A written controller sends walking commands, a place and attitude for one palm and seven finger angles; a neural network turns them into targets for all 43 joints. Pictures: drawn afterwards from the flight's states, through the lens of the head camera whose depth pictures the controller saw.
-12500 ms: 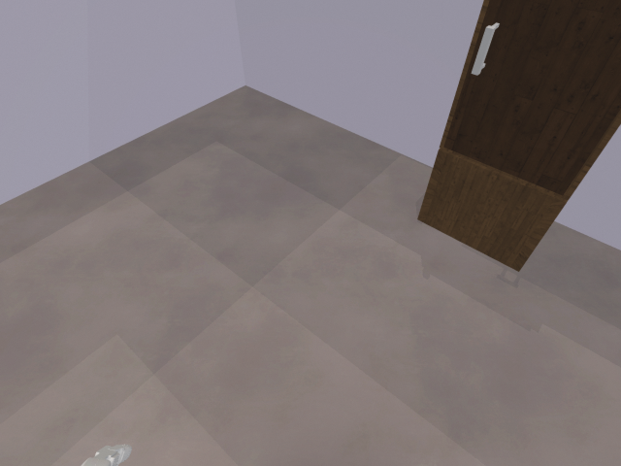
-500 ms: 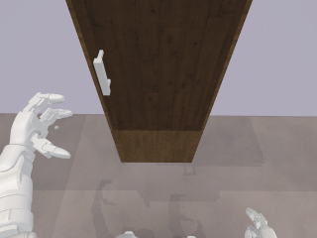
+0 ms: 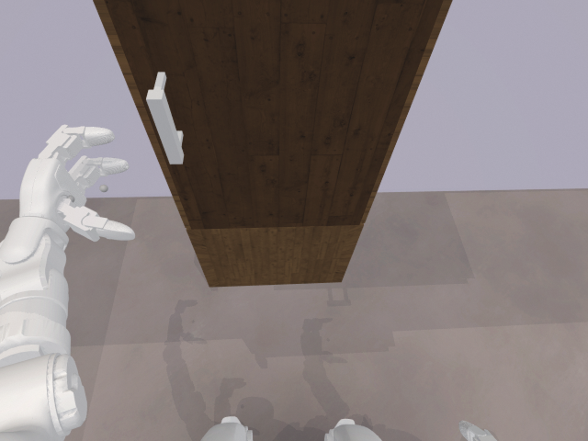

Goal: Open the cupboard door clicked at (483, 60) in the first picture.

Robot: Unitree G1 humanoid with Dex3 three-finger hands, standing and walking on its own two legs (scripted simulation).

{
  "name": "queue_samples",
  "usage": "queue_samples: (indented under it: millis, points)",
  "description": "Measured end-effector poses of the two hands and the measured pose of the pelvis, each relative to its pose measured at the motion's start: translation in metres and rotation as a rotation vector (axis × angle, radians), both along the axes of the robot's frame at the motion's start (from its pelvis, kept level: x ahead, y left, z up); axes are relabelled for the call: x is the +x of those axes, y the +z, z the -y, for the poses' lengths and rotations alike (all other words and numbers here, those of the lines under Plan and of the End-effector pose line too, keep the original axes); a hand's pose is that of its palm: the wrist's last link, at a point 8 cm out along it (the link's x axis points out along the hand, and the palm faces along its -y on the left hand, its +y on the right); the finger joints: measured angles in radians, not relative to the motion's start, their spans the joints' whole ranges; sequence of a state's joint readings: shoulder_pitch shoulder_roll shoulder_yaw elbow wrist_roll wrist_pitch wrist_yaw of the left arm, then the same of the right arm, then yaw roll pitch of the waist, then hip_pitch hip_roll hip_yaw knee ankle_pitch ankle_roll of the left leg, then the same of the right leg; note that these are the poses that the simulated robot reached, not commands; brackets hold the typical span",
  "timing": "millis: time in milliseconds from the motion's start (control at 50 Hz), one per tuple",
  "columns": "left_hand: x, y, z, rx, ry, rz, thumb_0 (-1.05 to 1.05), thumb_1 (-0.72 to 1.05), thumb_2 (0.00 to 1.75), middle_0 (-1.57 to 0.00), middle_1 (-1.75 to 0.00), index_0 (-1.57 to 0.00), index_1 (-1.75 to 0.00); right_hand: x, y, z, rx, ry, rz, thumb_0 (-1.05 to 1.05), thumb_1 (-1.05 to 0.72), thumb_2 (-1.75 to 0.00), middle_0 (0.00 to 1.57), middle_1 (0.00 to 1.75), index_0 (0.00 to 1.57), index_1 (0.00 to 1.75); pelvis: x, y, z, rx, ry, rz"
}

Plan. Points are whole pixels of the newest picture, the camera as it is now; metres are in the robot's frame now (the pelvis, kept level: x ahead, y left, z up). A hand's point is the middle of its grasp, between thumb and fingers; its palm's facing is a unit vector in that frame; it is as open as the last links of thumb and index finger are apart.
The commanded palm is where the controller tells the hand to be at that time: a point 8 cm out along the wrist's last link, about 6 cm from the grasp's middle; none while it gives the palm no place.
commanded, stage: move the hooked fingers beside the handle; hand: left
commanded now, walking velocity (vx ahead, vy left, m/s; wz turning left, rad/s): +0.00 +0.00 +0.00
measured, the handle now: (169, 120) +0.57 +0.20 +0.07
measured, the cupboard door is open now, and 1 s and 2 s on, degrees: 0 0 0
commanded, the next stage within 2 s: slide the fingers in behind the handle in 1.54 s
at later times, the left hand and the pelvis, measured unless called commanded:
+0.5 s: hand (122, 151) +0.48 +0.25 +0.09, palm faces +0.03 -1.00 -0.02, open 14.0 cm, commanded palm +0.47 +0.30 +0.08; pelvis +0.00 +0.00 -0.01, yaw -1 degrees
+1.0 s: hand (132, 133) +0.53 +0.25 +0.07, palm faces +0.02 -1.00 -0.01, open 13.9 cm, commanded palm +0.51 +0.29 +0.07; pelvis +0.01 +0.01 -0.02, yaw -2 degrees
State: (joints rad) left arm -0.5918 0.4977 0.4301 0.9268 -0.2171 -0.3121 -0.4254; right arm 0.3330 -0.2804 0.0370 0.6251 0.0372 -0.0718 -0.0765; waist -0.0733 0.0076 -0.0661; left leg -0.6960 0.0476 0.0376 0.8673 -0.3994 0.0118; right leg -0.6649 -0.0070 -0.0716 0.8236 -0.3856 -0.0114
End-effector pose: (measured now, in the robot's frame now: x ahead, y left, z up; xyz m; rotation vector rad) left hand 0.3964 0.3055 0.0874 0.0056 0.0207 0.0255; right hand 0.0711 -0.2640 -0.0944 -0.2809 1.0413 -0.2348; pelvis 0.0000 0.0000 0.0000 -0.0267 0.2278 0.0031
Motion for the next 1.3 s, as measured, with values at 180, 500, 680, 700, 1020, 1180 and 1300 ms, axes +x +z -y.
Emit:
queue_samples:
  millis: [180,500,680,700,1020,1180,1300]
  points:
    - [0.025,0.0,0.001,0.002,0.005,-0.006,-0.02,-0.5,0.3,-0.3,-1.2,-0.3,-1.2,-0.024,-0.005,0.001,0.002,-0.043,-0.084,0.0,-0.9,-0.9,0.2,0.3,0.2,0.3,0.002,-0.003,-0.002,-0.003,-0.011,-0.03]
    - [0.066,0.001,0.007,0.01,0.001,-0.015,-0.02,-0.5,0.3,-0.3,-1.2,-0.3,-1.2,-0.062,-0.01,0.002,-0.013,-0.093,-0.224,0.0,-0.91,-0.9,0.2,0.3,0.2,0.3,0.0,-0.01,-0.003,-0.014,-0.011,-0.078]
    - [0.094,0.003,0.011,0.005,0.003,-0.009,-0.02,-0.5,0.3,-0.3,-1.2,-0.3,-1.2,-0.083,-0.009,0.002,-0.022,-0.125,-0.292,0.0,-0.91,-0.9,0.2,0.3,0.2,0.3,0.0,-0.014,-0.003,-0.019,-0.019,-0.117]
    - [0.097,0.003,0.011,0.005,0.005,-0.012,-0.02,-0.5,0.3,-0.3,-1.2,-0.3,-1.2,-0.086,-0.009,0.001,-0.022,-0.13,-0.299,0.0,-0.91,-0.9,0.2,0.3,0.2,0.3,0.001,-0.014,-0.003,-0.02,-0.02,-0.121]
    - [0.117,-0.013,0.005,0.003,-0.005,-0.034,-0.02,-0.5,0.3,-0.3,-1.2,-0.31,-1.22,-0.105,-0.005,-0.008,-0.021,-0.157,-0.405,0.0,-0.9,-0.9,0.2,0.3,0.21,0.3,0.008,-0.017,-0.007,-0.032,-0.026,-0.165]
    - [0.116,-0.009,0.003,-0.001,0.007,-0.024,-0.02,-0.5,0.3,-0.3,-1.2,-0.3,-1.21,-0.09,-0.004,-0.013,-0.007,-0.16,-0.375,0.0,-0.91,-0.9,0.2,0.3,0.2,0.3,0.015,-0.014,-0.011,-0.035,-0.03,-0.154]
    - [0.109,-0.006,0.002,0.012,0.003,-0.025,-0.02,-0.5,0.3,-0.3,-1.2,-0.3,-1.2,-0.075,-0.007,-0.016,0.01,-0.141,-0.343,0.0,-0.91,-0.9,0.2,0.3,0.2,0.3,0.018,-0.012,-0.012,-0.034,-0.028,-0.141]
